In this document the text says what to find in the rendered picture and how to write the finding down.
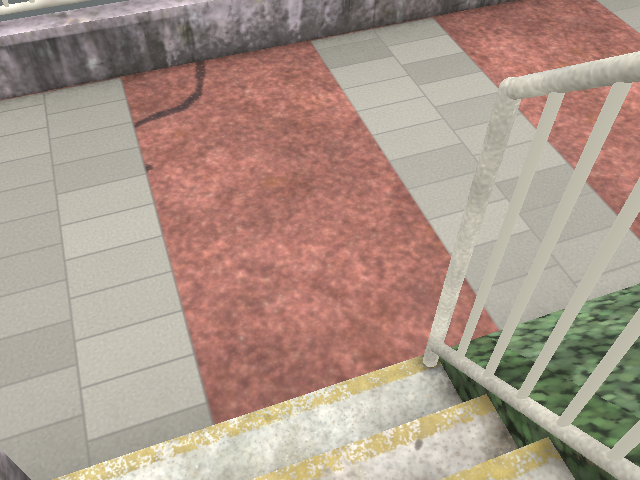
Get stairs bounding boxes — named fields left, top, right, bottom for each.
left=52, top=355, right=575, bottom=480

